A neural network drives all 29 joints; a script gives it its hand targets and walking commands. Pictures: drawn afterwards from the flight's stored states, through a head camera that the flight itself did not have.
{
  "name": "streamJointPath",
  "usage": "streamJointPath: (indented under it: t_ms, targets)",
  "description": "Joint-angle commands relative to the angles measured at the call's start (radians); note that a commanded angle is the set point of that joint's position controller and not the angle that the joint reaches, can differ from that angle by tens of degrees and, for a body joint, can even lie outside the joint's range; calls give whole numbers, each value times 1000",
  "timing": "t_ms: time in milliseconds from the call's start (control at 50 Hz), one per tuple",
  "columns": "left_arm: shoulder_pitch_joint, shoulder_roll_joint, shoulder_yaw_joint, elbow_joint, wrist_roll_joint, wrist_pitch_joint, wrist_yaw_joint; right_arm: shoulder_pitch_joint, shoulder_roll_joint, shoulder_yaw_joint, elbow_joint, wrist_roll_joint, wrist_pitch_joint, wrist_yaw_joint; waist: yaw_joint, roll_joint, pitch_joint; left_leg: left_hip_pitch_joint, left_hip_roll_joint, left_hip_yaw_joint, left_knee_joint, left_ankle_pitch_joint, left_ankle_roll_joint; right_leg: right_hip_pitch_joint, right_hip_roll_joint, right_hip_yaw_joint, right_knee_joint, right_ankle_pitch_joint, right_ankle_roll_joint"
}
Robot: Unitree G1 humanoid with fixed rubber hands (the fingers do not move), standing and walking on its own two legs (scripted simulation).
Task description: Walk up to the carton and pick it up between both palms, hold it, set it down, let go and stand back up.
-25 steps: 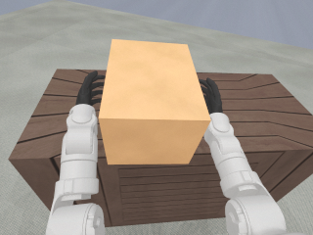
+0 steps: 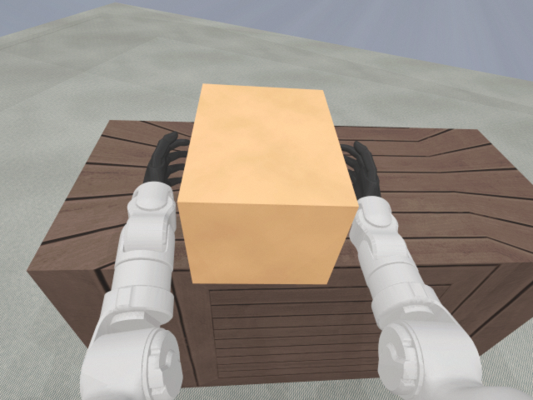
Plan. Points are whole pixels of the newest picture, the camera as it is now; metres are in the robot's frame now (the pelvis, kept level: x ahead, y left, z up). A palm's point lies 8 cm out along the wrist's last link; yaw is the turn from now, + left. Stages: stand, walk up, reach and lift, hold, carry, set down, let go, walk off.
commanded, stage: set down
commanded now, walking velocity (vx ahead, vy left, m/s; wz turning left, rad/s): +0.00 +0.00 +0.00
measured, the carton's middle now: (262, 180) +0.46 +0.00 +0.11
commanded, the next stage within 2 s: none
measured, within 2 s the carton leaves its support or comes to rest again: rests again in 1.80 s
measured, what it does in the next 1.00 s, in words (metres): stands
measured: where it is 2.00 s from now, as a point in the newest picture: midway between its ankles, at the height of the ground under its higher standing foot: outside the picture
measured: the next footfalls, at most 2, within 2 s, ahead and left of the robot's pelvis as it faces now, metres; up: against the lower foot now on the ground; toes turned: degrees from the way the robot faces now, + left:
none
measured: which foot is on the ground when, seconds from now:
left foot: down 0.00-1.00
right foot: down 0.00-1.00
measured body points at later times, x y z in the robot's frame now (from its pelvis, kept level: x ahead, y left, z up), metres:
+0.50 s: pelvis +0.00 +0.00 +0.00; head +0.00 +0.03 +0.45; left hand +0.43 +0.16 +0.13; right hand +0.42 -0.16 +0.13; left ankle +0.01 +0.11 -0.75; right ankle -0.01 -0.10 -0.75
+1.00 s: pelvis +0.02 +0.00 +0.00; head +0.04 +0.02 +0.45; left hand +0.46 +0.15 +0.11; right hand +0.44 -0.17 +0.11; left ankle +0.01 +0.11 -0.75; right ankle -0.01 -0.10 -0.75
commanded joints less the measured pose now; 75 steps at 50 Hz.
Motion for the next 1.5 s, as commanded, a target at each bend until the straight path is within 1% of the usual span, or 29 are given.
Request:
streamJointPath:
  t_ms: [0, 80, 200, 300, 480, 580, 680, 700, 740, 860, 960, 1200, 1260, 1340, 1480]
  targets:
    - [-668, -539, -343, -101, -82, -86, -140, -777, 404, 262, -250, -29, -89, 129, -13, 80, -546, 173, -29, 34, 6, 364, -57, 88, 16, -19, 16, 366, 47]
    - [-700, -528, -306, -43, -72, -109, -141, -793, 418, 226, -205, -56, -89, 139, 0, 76, -537, 127, -31, 44, -15, 303, -45, 105, 7, -10, 19, 350, 51]
    - [-733, -514, -254, 36, -57, -150, -135, -806, 435, 169, -140, -102, -99, 157, 20, 73, -553, 102, -30, 59, -26, 291, -41, 111, 3, -6, 25, 349, 52]
    - [-751, -504, -216, 86, -48, -173, -131, -801, 438, 120, -99, -141, -103, 168, 21, 70, -556, 86, -29, 68, -33, 283, -39, 110, 1, -1, 27, 353, 53]
    - [-773, -505, -201, 117, -51, -209, -118, -792, 441, 70, -60, -183, -113, 183, 14, 85, -601, 115, -19, 67, -9, 360, -58, 78, 7, -4, 39, 389, 50]
    - [-782, -506, -199, 128, -52, -227, -106, -788, 444, 61, -44, -192, -117, 193, 18, 95, -633, 133, -12, 65, 13, 420, -67, 52, 10, -4, 47, 414, 49]
    - [-784, -504, -188, 144, -51, -239, -100, -785, 448, 51, -31, -203, -119, 200, 22, 96, -652, 129, -8, 64, 26, 454, -70, 41, 10, -2, 57, 442, 50]
    - [-832, -498, -182, 105, -54, -249, -91, -787, 455, 35, -10, -210, -122, 200, 30, 107, -688, 106, -10, 78, 23, 462, -70, 36, 16, -2, 74, 437, 52]
    - [-818, -486, -169, 128, -44, -246, -83, -789, 450, 27, -5, -221, -123, 204, 33, 100, -680, 104, -8, 77, 31, 470, -66, 43, 14, 2, 76, 447, 53]
    - [-807, -467, -130, 166, -29, -253, -85, -785, 467, 8, 1, -251, -118, 210, 40, 76, -692, 50, -13, 87, 26, 453, -51, 76, 6, 11, 99, 513, 65]
    - [-812, -456, -105, 190, -21, -265, -84, -779, 479, -13, 7, -278, -116, 216, 43, 68, -709, 31, -12, 91, 26, 456, -45, 76, 2, 13, 112, 541, 70]
    - [-859, -452, -79, 246, -22, -306, -70, -784, 494, -68, 41, -337, -125, 233, 43, 79, -786, 56, 2, 89, 54, 521, -48, -23, 2, 7, 120, 532, 67]
    - [-870, -448, -65, 267, -19, -315, -68, -787, 497, -86, 52, -354, -123, 239, 44, 79, -799, 53, 4, 90, 57, 520, -46, -43, 0, 7, 121, 525, 68]
    - [-846, -445, -49, 291, -8, -325, -70, -771, 505, -86, 59, -364, -125, 239, 45, 71, -790, 43, 3, 92, 60, 525, -38, -44, -3, 10, 127, 544, 72]
    - [-826, -435, -21, 320, 11, -344, -75, -748, 515, -93, 60, -382, -129, 238, 48, 55, -769, 9, 1, 99, 48, 489, -29, -26, -5, 13, 132, 548, 78]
